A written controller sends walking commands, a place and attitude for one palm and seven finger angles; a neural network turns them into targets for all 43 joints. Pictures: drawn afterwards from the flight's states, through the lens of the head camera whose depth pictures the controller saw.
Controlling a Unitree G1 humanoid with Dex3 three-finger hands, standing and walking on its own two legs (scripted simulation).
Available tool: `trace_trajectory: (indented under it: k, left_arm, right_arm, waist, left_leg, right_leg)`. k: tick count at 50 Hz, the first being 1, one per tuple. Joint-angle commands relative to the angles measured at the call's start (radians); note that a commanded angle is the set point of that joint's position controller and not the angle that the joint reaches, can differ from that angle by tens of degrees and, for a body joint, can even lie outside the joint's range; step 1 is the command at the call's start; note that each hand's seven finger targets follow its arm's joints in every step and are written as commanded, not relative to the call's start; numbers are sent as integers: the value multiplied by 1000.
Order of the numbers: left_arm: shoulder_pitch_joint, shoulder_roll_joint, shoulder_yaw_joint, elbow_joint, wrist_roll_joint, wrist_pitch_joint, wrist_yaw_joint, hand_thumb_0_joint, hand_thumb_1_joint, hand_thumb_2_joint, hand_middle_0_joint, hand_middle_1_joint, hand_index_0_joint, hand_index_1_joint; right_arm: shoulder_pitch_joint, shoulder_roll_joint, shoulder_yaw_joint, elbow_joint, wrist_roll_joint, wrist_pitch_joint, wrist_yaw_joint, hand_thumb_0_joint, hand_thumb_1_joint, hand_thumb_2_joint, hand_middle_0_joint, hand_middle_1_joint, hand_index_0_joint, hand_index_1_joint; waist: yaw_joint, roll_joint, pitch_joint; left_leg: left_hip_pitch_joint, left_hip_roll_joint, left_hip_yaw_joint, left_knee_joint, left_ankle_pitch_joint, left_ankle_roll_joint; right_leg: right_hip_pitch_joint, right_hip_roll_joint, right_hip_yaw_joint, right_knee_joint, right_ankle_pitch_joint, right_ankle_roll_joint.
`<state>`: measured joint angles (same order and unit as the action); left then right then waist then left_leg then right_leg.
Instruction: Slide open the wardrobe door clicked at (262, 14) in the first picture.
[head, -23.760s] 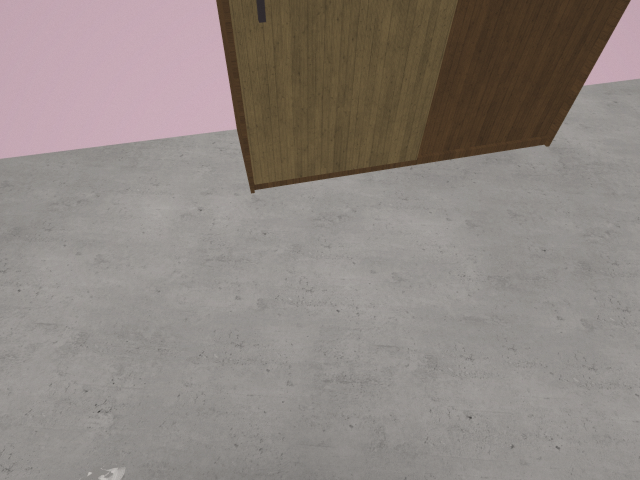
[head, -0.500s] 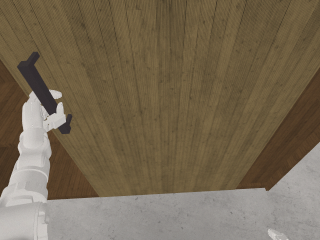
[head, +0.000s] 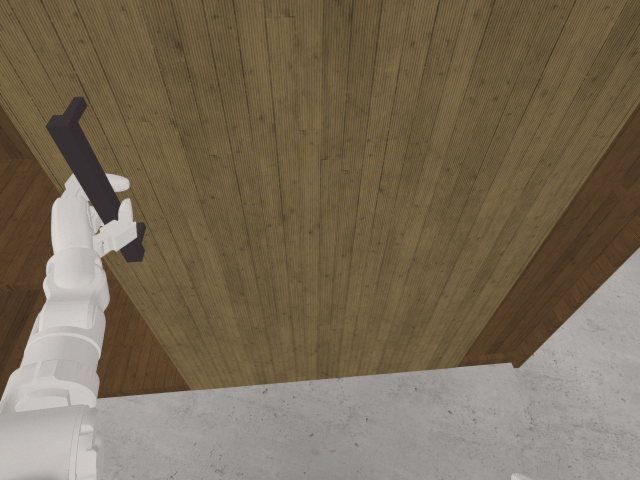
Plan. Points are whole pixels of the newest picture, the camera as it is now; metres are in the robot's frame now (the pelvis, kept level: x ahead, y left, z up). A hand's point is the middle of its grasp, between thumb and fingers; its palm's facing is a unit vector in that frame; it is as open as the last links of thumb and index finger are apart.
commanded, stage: stop walking and hold the door there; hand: left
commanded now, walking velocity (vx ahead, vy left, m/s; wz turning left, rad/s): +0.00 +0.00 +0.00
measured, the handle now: (109, 188) +0.44 +0.31 +0.12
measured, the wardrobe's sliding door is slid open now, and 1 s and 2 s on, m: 0.59 0.59 0.59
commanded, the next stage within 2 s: loosen the grip on the handle in 0.30 s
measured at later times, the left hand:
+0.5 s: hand (122, 220) +0.40 +0.29 +0.10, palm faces +0.39 -0.89 -0.22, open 6.1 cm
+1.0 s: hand (121, 223) +0.40 +0.29 +0.10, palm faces +0.42 -0.87 -0.26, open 14.1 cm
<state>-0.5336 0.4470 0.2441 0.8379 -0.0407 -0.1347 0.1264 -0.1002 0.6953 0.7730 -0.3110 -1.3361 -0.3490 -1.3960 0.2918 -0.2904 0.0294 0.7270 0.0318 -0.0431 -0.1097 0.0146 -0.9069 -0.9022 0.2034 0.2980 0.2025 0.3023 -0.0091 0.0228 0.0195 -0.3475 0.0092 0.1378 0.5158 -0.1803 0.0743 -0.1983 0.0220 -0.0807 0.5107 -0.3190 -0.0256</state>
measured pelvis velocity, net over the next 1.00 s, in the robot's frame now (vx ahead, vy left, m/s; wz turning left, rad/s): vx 0.01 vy -0.01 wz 0.02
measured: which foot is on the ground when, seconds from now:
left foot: down 0.00-1.00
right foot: down 0.00-1.00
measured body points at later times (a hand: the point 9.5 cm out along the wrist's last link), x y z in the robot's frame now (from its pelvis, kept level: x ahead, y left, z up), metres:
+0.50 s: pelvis +0.00 -0.01 +0.00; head +0.01 -0.01 +0.45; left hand +0.38 +0.33 +0.12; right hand +0.10 -0.27 -0.10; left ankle +0.06 +0.07 -0.73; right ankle -0.03 -0.10 -0.73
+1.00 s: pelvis +0.01 -0.01 -0.01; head +0.04 +0.00 +0.44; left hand +0.37 +0.33 +0.11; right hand +0.11 -0.27 -0.11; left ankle +0.06 +0.07 -0.73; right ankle -0.03 -0.10 -0.73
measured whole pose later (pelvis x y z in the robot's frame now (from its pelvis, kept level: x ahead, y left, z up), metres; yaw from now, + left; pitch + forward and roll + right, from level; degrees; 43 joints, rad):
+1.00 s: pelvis +0.01 -0.01 -0.01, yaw +1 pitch +5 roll -1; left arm -0.50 0.47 0.34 0.68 0.00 -0.03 0.06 -0.01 -0.51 0.22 -0.30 -1.21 -0.30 -1.21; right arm 0.30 -0.25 0.01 0.70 0.02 -0.09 -0.09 0.01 -0.91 -0.90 0.20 0.30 0.20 0.30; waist -0.02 0.00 -0.03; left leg -0.48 0.02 0.11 0.60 -0.21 0.06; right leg -0.32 0.03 -0.11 0.58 -0.36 -0.05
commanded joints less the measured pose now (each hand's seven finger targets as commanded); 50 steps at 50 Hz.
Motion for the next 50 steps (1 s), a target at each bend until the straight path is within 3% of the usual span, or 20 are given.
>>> trace_trajectory:
  k: [1,9,19,20,21,22,23,24,26,27,28,32,34,36,39,40,44,47,49,50]
  left_arm:
    - [-301,143,-30,-151,10,-46,-23,0,900,900,-450,-1400,-450,-1400]
    - [-297,148,-35,-120,8,-41,-22,0,900,900,-450,-1400,-450,-1400]
    - [-280,175,-13,-69,13,-50,-30,0,900,900,-450,-1400,-450,-1400]
    - [-895,885,536,-322,120,-93,-24,0,900,900,-450,-1400,-450,-1400]
    - [-782,365,147,-47,157,3,-99,0,779,842,-450,-1400,-450,-1400]
    - [-654,273,138,-165,114,17,-137,0,658,783,-450,-1400,-450,-1400]
    - [-426,279,211,-47,125,24,-138,0,538,725,-450,-1400,-450,-1400]
    - [-389,324,237,-169,95,5,-129,0,417,667,-450,-1400,-450,-1400]
    - [-433,249,129,-249,104,-16,-108,0,175,550,-450,-1400,-450,-1400]
    - [-424,252,142,-244,90,-19,-97,0,54,492,-450,-1400,-450,-1400]
    - [-407,253,135,-232,77,-13,-92,0,-67,433,-450,-1400,-450,-1400]
    - [-451,304,134,-271,63,12,-75,0,-550,200,-423,-1367,-423,-1367]
    - [-470,273,90,-265,67,33,-67,0,-550,200,-397,-1333,-397,-1333]
    - [-446,310,120,-233,60,51,-61,0,-550,200,-370,-1300,-370,-1300]
    - [-486,308,112,-288,53,42,-58,0,-550,200,-330,-1250,-330,-1250]
    - [-432,396,197,-292,60,35,-56,0,-550,200,-317,-1233,-317,-1233]
    - [-413,287,121,-364,43,22,-62,0,-550,200,-263,-1167,-263,-1167]
    - [-365,320,162,-384,28,37,-59,0,-550,200,-250,-1150,-250,-1150]
    - [-321,246,108,-430,27,56,-64,0,-550,200,-250,-1150,-250,-1150]
    - [-308,255,123,-446,24,64,-60,0,-550,200,-250,-1150,-250,-1150]
  right_arm:
    - [-38,-149,-44,-110,-3,-50,-21,0,-900,-900,200,300,200,300]
    - [-19,-159,-54,-104,4,-53,-18,0,-900,-900,200,300,200,300]
    - [-15,-154,-50,-99,6,-37,-17,0,-900,-900,200,300,200,300]
    - [29,-182,-145,-174,-4,-50,33,0,-900,-900,200,300,200,300]
    - [-87,-162,-92,-143,-48,-99,42,0,-900,-900,200,300,200,300]
    - [13,-167,-129,-161,-27,-132,56,0,-900,-900,200,300,200,300]
    - [17,-155,-114,-106,-16,-130,58,0,-900,-900,200,300,200,300]
    - [-3,-168,-107,-135,-30,-120,63,0,-900,-900,200,300,200,300]
    - [-38,-146,-93,-153,-25,-109,62,0,-900,-900,200,300,200,300]
    - [-43,-151,-93,-154,-23,-103,57,0,-900,-900,200,300,200,300]
    - [-42,-154,-88,-157,-13,-99,55,0,-900,-900,200,300,200,300]
    - [-62,-147,-71,-164,4,-89,34,0,-900,-900,200,300,200,300]
    - [-56,-141,-66,-164,7,-93,28,0,-900,-900,200,300,200,300]
    - [-47,-146,-63,-158,9,-91,19,0,-900,-900,200,300,200,300]
    - [-38,-140,-64,-153,2,-95,11,0,-900,-900,200,300,200,300]
    - [-20,-146,-71,-146,-3,-91,9,0,-900,-900,200,300,200,300]
    - [-17,-131,-69,-144,-5,-92,8,0,-900,-900,200,300,200,300]
    - [-11,-140,-74,-136,-4,-93,4,0,-900,-900,200,300,200,300]
    - [-15,-127,-73,-147,-2,-93,10,0,-900,-900,200,300,200,300]
    - [-15,-128,-77,-144,0,-92,10,0,-900,-900,200,300,200,300]
  waist:
    - [-12,94,-212]
    - [-20,33,-250]
    - [-19,8,-229]
    - [33,-108,-93]
    - [-74,-139,-377]
    - [-11,-20,-498]
    - [13,73,-426]
    - [21,113,-401]
    - [-13,85,-320]
    - [-15,3,-308]
    - [-16,-8,-303]
    - [-12,71,-300]
    - [-27,59,-277]
    - [-21,44,-272]
    - [-25,49,-319]
    - [-2,48,-355]
    - [-27,69,-365]
    - [-11,57,-377]
    - [-7,77,-401]
    - [-8,68,-395]
  left_leg:
    - [175,258,-349,-237,-37,-1]
    - [199,200,-221,-119,101,-38]
    - [187,194,-214,-76,170,-35]
    - [111,132,-137,-19,68,-7]
    - [173,5,-87,-62,344,3]
    - [304,18,-99,-6,505,-27]
    - [395,28,-123,8,538,-34]
    - [401,33,-143,-1,448,-35]
    - [325,29,-134,-10,197,-16]
    - [276,31,-142,-13,137,-11]
    - [251,25,-134,-17,76,-7]
    - [198,18,-140,-25,-82,-12]
    - [187,17,-146,-24,-109,-9]
    - [157,13,-142,-17,-110,-9]
    - [175,14,-135,12,-15,-6]
    - [185,18,-137,20,34,-8]
    - [251,28,-151,39,132,-10]
    - [247,29,-158,43,167,-12]
    - [282,30,-155,47,228,-15]
    - [291,35,-161,46,238,-18]
  right_leg:
    - [-39,-71,86,-28,-22,18]
    - [-13,-131,147,-124,112,2]
    - [-36,-143,157,-116,181,9]
    - [-141,-127,212,-172,232,29]
    - [-64,-14,58,-6,546,-24]
    - [-77,-19,18,9,473,-17]
    - [-188,-4,26,-22,353,-12]
    - [-215,-5,34,-42,266,-5]
    - [-257,-9,38,-51,171,-4]
    - [-226,-13,36,-59,155,-6]
    - [-238,-12,46,-60,116,1]
    - [-245,-24,68,-65,14,1]
    - [-271,-22,69,-67,-2,5]
    - [-257,-26,78,-73,-4,6]
    - [-237,-23,80,-61,65,7]
    - [-213,-19,74,-46,98,3]
    - [-244,-8,56,-25,173,3]
    - [-217,-9,55,-21,205,2]
    - [-217,-8,49,-11,247,2]
    - [-223,-8,44,-10,246,3]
